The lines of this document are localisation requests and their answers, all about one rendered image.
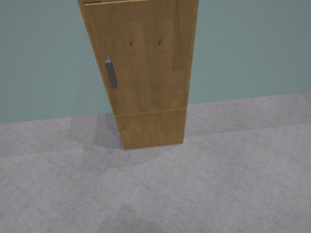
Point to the cupboard door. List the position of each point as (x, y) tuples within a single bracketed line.
[(149, 45)]

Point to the handle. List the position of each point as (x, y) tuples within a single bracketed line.
[(111, 72)]

